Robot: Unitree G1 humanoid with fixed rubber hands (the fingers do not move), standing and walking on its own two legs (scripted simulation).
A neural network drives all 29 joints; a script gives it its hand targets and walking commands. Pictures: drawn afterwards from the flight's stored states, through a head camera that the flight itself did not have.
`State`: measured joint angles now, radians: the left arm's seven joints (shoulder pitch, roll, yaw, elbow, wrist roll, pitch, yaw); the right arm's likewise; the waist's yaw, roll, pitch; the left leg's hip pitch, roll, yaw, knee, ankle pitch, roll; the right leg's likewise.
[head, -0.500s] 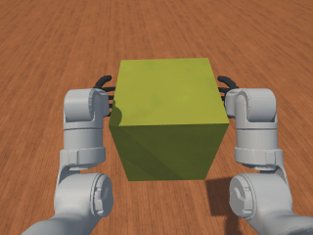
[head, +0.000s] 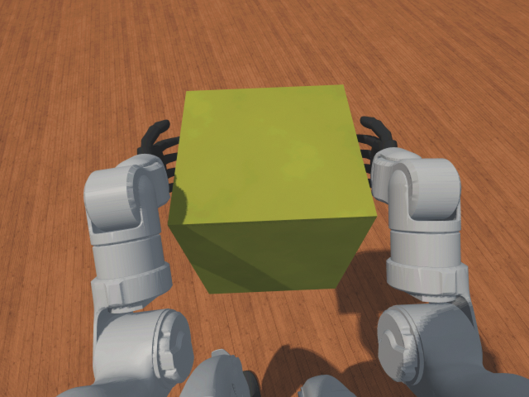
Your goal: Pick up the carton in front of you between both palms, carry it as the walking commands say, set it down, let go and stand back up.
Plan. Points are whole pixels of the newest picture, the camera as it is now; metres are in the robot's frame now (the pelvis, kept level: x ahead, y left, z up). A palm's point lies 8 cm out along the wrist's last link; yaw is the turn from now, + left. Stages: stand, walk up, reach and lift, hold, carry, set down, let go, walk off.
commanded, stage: carry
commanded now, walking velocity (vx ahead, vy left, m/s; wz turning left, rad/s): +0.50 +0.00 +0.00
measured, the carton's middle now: (269, 200) +0.38 -0.03 +0.07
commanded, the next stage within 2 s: none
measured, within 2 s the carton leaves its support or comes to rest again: neither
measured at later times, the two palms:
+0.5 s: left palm (138, 8) +0.67 +0.13 +0.22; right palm out of the picture +0.68 -0.17 +0.22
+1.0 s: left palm out of the picture +0.91 +0.17 +0.15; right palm out of the picture +0.91 -0.13 +0.16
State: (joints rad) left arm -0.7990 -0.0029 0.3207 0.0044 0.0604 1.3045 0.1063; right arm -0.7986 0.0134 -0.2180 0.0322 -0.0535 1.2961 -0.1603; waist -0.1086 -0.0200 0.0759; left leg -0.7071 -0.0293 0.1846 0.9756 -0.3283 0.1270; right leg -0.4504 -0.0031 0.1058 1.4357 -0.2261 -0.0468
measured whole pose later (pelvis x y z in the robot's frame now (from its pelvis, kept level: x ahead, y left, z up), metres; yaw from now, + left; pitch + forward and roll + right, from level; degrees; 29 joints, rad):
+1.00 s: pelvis +0.62 +0.01 +0.06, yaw +0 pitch +5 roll +1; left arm -0.31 -0.14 0.22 -0.21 0.12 1.17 0.08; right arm -0.33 0.16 -0.19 -0.18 -0.12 1.17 -0.09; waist 0.00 -0.04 -0.09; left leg -0.45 0.01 0.21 0.46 -0.09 0.09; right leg -0.15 -0.06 -0.09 0.75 -0.45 0.02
